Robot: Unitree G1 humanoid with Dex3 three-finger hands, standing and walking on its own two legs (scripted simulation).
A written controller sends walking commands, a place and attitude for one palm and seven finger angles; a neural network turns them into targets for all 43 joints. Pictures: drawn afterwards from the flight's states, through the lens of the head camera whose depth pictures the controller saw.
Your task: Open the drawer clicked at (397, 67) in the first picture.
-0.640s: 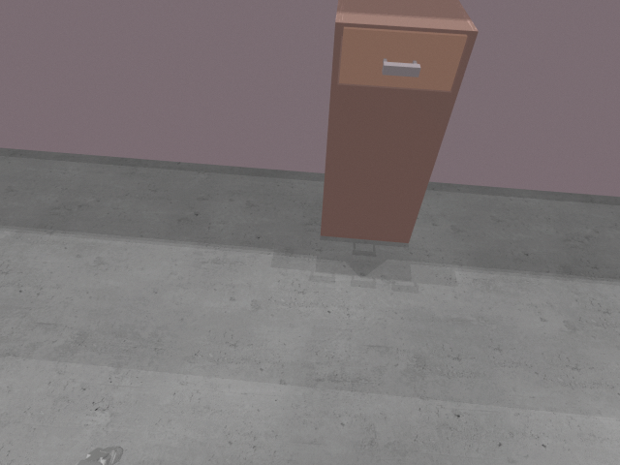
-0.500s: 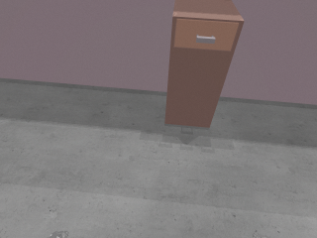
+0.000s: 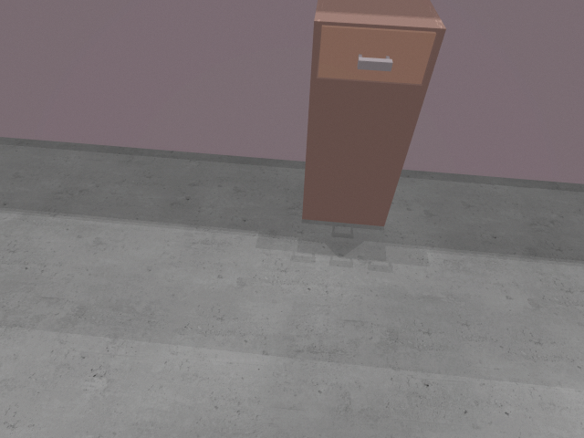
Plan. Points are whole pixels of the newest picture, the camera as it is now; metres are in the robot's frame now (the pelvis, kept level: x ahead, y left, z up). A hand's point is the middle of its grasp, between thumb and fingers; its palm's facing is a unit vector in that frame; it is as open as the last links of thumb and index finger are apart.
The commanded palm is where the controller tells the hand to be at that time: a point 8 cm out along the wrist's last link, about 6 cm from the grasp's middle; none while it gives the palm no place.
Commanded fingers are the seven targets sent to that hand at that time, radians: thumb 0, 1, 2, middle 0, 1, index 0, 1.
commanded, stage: stand and wait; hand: left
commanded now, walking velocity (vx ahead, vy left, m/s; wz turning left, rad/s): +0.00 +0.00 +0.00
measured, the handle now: (374, 61) +1.18 -0.19 +0.02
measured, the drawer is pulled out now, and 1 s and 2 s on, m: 0.00 0.00 0.00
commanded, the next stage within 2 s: look at it before walking up in 0.18 s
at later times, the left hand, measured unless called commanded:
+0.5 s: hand out of the picture +0.08 +0.24 -0.16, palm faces -0.03 -0.94 -0.33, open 7.4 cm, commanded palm none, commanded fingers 0.00 0.90 0.90 -0.20 -0.30 -0.20 -0.30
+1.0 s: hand out of the picture +0.08 +0.24 -0.16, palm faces -0.02 -0.94 -0.34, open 7.4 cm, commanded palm none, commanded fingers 0.00 0.90 0.90 -0.20 -0.30 -0.20 -0.30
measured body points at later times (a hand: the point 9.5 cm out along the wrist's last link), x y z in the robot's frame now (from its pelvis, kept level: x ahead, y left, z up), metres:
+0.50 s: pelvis +0.00 -0.01 +0.00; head +0.00 +0.00 +0.45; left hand +0.08 +0.29 -0.13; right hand +0.07 -0.30 -0.13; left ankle +0.01 +0.12 -0.74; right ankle +0.01 -0.12 -0.74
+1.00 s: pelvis +0.01 -0.01 +0.00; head +0.02 +0.00 +0.45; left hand +0.08 +0.29 -0.13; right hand +0.10 -0.30 -0.13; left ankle +0.01 +0.12 -0.74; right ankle +0.01 -0.12 -0.74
